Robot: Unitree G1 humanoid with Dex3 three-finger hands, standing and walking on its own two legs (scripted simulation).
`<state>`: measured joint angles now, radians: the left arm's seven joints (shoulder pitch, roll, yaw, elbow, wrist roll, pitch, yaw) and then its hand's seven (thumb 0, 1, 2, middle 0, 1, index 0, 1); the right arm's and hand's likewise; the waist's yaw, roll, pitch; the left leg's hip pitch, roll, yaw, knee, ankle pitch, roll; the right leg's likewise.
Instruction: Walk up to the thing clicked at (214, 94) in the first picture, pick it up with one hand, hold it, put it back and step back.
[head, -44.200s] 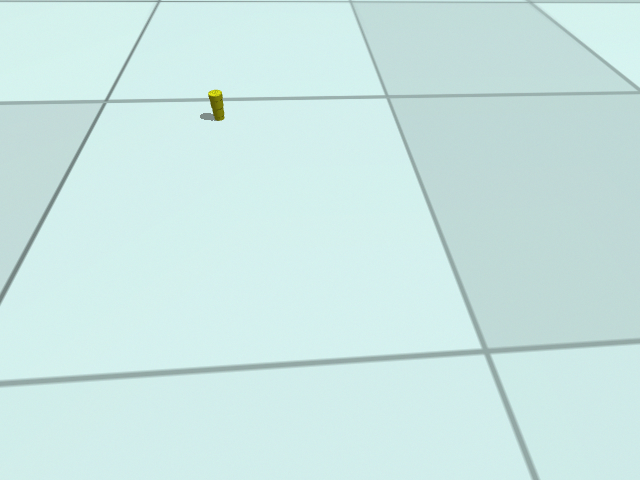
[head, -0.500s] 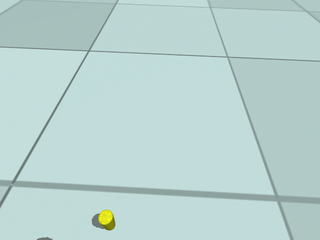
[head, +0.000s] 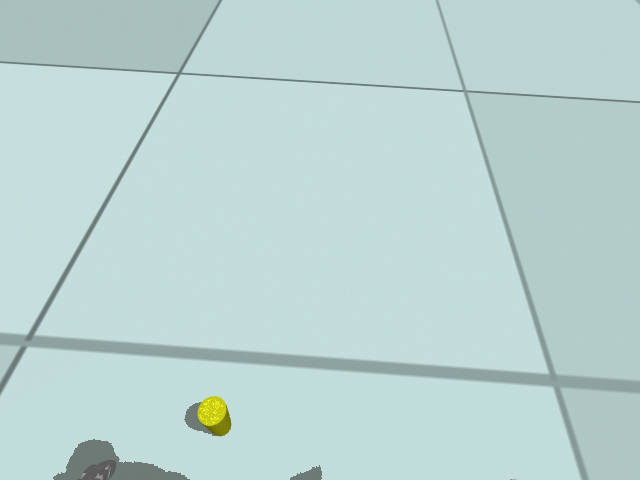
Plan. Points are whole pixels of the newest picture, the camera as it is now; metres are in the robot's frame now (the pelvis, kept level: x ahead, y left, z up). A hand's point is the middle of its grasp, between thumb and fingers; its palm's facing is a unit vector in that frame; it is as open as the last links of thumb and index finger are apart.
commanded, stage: go down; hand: left
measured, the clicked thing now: (217, 418) +0.39 +0.26 -0.70
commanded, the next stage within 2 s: none
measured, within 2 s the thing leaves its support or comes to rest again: neither
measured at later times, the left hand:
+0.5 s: hand out of the picture +0.14 +0.30 -0.21, palm faces +0.11 -0.94 -0.33, open 17.1 cm
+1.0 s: hand (91, 467) +0.21 +0.38 -0.30, palm faces +0.25 -0.94 -0.24, open 17.5 cm
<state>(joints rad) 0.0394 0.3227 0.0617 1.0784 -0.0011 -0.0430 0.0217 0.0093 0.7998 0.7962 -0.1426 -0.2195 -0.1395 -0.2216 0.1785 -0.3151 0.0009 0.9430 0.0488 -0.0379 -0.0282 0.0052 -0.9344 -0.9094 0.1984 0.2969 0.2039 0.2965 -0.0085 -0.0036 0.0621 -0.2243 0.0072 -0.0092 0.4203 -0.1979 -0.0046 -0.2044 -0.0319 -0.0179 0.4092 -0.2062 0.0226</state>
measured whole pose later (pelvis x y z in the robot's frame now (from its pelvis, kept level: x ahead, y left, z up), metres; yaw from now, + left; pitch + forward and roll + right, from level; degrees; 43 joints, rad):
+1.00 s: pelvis -0.05 +0.00 -0.23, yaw -2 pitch +30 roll -4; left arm -0.10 0.61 0.67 0.85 -0.13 -0.31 -0.46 -0.01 -0.57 0.05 -0.06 -0.07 -0.07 -0.06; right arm 0.09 -0.31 0.02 0.62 -0.02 -0.19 -0.05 0.01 -0.92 -0.90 0.20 0.30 0.21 0.30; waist 0.00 -0.04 -0.16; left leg -1.60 0.02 -0.09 1.73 -0.66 -0.03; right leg -1.55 -0.01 -0.05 1.69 -0.66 0.01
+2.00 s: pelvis -0.09 +0.00 -0.38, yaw -6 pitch +31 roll -7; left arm -0.41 0.89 0.95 1.08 -0.21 -0.35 -0.68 -0.01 -0.60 0.13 -0.04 -0.14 -0.06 -0.12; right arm 0.06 -0.36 0.10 0.70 -0.06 -0.22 -0.07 0.01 -0.88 -0.90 0.20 0.30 0.21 0.30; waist -0.02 -0.05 -0.10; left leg -2.07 0.02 -0.14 2.20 -0.68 -0.03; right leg -2.00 0.01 -0.08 2.12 -0.67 0.02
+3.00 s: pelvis -0.09 +0.01 -0.42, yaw -7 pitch +29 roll -8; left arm -0.49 0.98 1.01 1.15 -0.23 -0.41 -0.73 -0.01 -0.61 0.12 -0.04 -0.13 -0.06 -0.11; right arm 0.05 -0.37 0.13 0.72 -0.07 -0.18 -0.04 0.00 -0.89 -0.90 0.20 0.30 0.21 0.30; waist -0.03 -0.08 -0.04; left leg -2.16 0.01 -0.16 2.33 -0.68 -0.02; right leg -2.08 0.01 -0.08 2.24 -0.67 0.03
